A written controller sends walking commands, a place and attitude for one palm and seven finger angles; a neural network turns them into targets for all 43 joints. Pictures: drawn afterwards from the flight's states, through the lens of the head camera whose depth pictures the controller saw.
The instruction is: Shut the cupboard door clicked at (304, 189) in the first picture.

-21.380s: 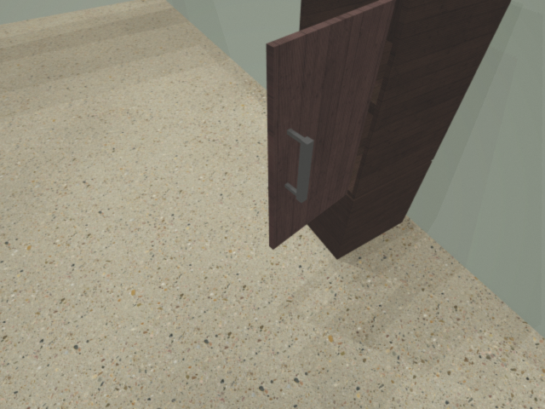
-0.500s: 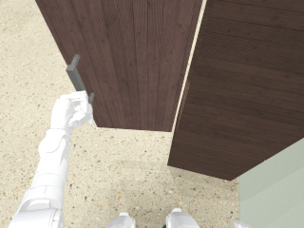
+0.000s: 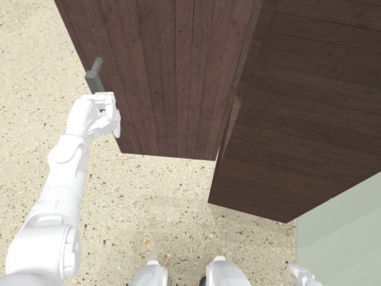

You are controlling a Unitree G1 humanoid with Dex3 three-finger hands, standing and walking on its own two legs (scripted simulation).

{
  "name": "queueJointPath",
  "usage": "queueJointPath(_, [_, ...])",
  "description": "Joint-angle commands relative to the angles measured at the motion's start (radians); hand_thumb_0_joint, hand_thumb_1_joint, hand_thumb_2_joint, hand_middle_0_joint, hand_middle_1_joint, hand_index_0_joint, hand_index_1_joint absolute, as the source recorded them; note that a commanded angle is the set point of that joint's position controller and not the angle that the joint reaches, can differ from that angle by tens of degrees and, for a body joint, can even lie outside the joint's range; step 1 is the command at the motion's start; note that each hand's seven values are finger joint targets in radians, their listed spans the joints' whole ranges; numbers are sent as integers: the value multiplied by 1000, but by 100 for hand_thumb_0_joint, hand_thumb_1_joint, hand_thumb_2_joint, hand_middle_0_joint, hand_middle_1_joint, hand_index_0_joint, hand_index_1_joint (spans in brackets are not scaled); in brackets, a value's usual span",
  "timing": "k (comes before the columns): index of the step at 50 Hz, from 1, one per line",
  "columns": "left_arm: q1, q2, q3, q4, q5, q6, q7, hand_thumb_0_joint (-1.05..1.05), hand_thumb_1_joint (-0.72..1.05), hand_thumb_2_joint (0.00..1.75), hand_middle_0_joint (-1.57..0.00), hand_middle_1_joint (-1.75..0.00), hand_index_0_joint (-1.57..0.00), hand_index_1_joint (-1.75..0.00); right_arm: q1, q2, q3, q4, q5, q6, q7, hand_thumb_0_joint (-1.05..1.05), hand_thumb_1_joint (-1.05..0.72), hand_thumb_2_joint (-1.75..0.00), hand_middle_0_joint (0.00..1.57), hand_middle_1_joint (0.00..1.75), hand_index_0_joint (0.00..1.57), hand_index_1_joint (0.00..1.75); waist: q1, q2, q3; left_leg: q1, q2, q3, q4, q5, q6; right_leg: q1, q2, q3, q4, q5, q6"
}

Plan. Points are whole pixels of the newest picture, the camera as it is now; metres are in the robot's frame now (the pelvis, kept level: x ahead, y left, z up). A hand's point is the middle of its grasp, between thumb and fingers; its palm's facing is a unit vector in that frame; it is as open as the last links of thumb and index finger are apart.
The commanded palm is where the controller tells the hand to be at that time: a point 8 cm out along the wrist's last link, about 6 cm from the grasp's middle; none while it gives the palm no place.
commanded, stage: push the door shut along its arc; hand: left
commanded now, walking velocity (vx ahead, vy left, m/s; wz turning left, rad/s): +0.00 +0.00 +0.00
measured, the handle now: (106, 97) +0.51 +0.19 +0.05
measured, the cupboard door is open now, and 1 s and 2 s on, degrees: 100 85 65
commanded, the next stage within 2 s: pull the fist back off the door in 1.56 s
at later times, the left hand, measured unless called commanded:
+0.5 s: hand (125, 104) +0.49 +0.14 +0.06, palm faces -0.30 -0.95 -0.02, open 3.1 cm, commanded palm +0.49 +0.18 +0.06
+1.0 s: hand (150, 84) +0.54 +0.09 +0.07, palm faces -0.41 -0.91 -0.02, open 3.0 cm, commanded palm +0.55 +0.13 +0.06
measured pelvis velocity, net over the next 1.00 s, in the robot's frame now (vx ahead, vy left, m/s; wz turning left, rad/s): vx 0.00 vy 0.01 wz -0.04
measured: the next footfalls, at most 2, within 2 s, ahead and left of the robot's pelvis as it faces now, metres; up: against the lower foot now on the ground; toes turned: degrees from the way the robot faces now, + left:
none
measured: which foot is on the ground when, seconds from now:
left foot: down 0.00-1.00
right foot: down 0.00-1.00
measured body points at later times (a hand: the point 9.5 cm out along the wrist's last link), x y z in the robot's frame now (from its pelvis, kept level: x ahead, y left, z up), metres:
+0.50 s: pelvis -0.01 +0.01 -0.01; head +0.12 +0.03 +0.42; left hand +0.50 +0.19 +0.07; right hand +0.01 -0.26 -0.12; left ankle +0.01 +0.09 -0.67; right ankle +0.03 -0.10 -0.67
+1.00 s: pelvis +0.00 +0.01 -0.03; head +0.16 +0.02 +0.40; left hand +0.56 +0.14 +0.07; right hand -0.02 -0.25 -0.13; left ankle +0.01 +0.09 -0.67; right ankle +0.03 -0.10 -0.67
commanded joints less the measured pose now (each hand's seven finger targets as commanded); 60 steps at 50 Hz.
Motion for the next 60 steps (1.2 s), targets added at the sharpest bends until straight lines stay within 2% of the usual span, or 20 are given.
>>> queueJointPath(1, [-427,222,65,-140,-14,-54,-21,0,90,90,-130,-150,-130,-150,124,-169,-57,-77,-3,-21,-8,0,-90,-90,20,30,20,30,-23,55,-418,200,9,-66,-115,330,-9,210,6,85,-99,306,10])
queueJointPath(3, [-493,199,34,-139,-7,-53,-32,0,90,90,-130,-150,-130,-150,131,-166,-60,-70,-1,-16,-5,0,-90,-90,20,30,20,30,-48,50,-419,208,14,-69,-108,325,-8,178,7,86,-102,298,15])
queueJointPath(7, [-553,179,7,-122,-4,-49,-49,0,90,90,-130,-150,-130,-150,152,-174,-64,-61,-3,-11,-3,0,-90,-90,20,30,20,30,-67,57,-439,235,17,-78,-100,334,-8,134,11,80,-99,285,14])
queueJointPath(9, [-594,210,21,-95,1,-40,-52,0,90,90,-130,-150,-130,-150,165,-181,-64,-49,-2,-8,-5,0,-90,-90,20,30,20,30,-82,42,-414,205,19,-79,-97,294,-5,118,12,81,-105,250,16])
queueJointPath(13, [-642,194,-5,-89,10,-40,-64,0,90,90,-130,-150,-130,-150,181,-183,-65,-37,-7,-9,-4,0,-90,-90,20,30,20,30,-85,108,-449,270,21,-99,-93,325,-9,67,17,69,-95,236,7])
queueJointPath(15, [-652,212,8,-77,13,-35,-66,0,90,90,-130,-150,-130,-150,193,-190,-68,-29,-9,-7,-3,0,-90,-90,20,30,20,30,-90,90,-454,273,24,-104,-92,325,-10,58,17,65,-97,228,7])
queueJointPath(16, [-675,186,-15,-68,7,-31,-72,0,90,90,-130,-150,-130,-150,197,-189,-65,-30,-7,-8,-4,0,-90,-90,20,30,20,30,-103,97,-444,283,23,-109,-89,339,-8,30,21,57,-92,229,5])
queueJointPath(19, [-734,250,30,-62,12,-25,-67,0,90,90,-130,-150,-130,-150,211,-197,-64,-18,-11,-9,-5,0,-90,-90,20,30,20,30,-104,87,-456,260,24,-109,-86,311,-7,44,21,66,-98,211,8])
queueJointPath(22, [-767,252,21,-58,24,-28,-70,0,90,90,-130,-150,-130,-150,215,-197,-63,-17,-13,-12,-4,0,-90,-90,20,30,20,30,-108,120,-481,283,26,-116,-77,335,-10,19,23,62,-85,216,4])
queueJointPath(23, [-772,219,-8,-45,27,-24,-72,0,90,90,-130,-150,-130,-150,214,-192,-61,-15,-16,-13,-2,0,-90,-90,20,30,20,30,-116,127,-460,284,25,-117,-75,336,-10,7,25,58,-88,213,4])
queueJointPath(25, [-759,267,29,-15,32,-15,-73,0,90,90,-130,-150,-130,-150,225,-200,-61,-14,-15,-10,-1,0,-90,-90,20,30,20,30,-114,107,-455,261,26,-114,-71,331,-8,17,26,60,-88,212,3])
queueJointPath(34, [-880,274,20,-9,52,6,-81,0,90,90,-130,-150,-130,-150,256,-204,-62,-6,-25,-14,3,0,-90,-90,20,30,20,30,-140,153,-504,312,36,-135,-39,410,-13,-51,31,51,-60,240,2])
queueJointPath(36, [-895,238,-2,9,45,16,-83,0,90,90,-130,-150,-130,-150,261,-200,-59,-6,-27,-13,5,0,-90,-90,20,30,20,30,-149,160,-501,326,35,-141,-31,442,-13,-74,35,42,-51,246,1])
queueJointPath(39, [-922,307,50,56,60,42,-76,0,90,90,-130,-150,-130,-150,273,-208,-56,-6,-30,-9,3,0,-90,-90,20,30,20,30,-157,107,-486,238,34,-127,-19,384,-4,-40,36,51,-51,238,5])
queueJointPath(46, [-937,384,97,75,85,55,-84,0,90,90,-130,-150,-130,-150,293,-205,-51,-20,-34,-10,3,0,-90,-90,20,30,20,30,-150,130,-542,191,28,-106,22,426,1,4,43,59,-18,303,2])
queueJointPath(51, [-1016,328,36,66,85,81,-109,0,90,90,-130,-150,-130,-150,305,-203,-56,-3,-35,-14,-2,0,-90,-90,20,30,20,30,-183,158,-549,216,30,-106,38,438,5,-37,45,57,-22,311,4])
queueJointPath(52, [-1029,353,48,56,88,83,-112,0,90,90,-130,-150,-130,-150,308,-208,-58,6,-36,-15,-5,0,-90,-90,20,30,20,30,-180,165,-569,224,34,-107,43,443,3,-40,44,61,-23,314,6])
queueJointPath(55, [-1078,319,13,89,89,108,-118,0,90,90,-130,-150,-130,-150,314,-209,-56,25,-40,-20,-9,0,-90,-90,20,30,20,30,-210,147,-526,193,31,-106,49,403,9,-65,46,58,-33,286,7])
queueJointPath(56, [-1107,294,-4,83,83,107,-122,0,90,90,-130,-150,-130,-150,317,-206,-55,31,-39,-25,-12,0,-90,-90,20,30,20,30,-219,177,-536,221,30,-110,53,421,9,-91,48,51,-27,287,3])
queueJointPath(60, [-1153,303,-13,127,92,126,-129,0,90,90,-130,-150,-130,-150,316,-211,-50,52,-44,-38,-17,0,-90,-90,20,30,20,30,-237,168,-520,175,28,-107,70,377,12,-107,49,53,-29,254,3])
